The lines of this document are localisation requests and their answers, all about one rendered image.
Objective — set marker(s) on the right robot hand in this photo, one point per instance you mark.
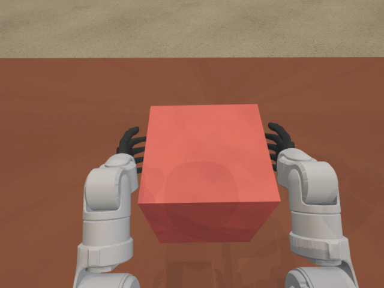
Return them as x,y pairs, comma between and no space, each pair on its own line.
282,141

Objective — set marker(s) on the robot left upper arm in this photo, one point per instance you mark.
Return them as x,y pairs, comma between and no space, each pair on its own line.
113,280

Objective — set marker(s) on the left robot hand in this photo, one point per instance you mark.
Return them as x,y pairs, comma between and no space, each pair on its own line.
126,144

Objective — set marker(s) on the right robot forearm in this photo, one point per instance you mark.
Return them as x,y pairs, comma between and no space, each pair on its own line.
315,210

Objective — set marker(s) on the left robot forearm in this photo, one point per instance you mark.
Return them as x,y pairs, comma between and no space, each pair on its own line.
106,239

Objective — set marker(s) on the carton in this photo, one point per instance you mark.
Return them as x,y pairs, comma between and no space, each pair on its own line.
207,174

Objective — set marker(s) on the robot right upper arm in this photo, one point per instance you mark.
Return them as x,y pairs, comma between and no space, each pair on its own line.
318,277

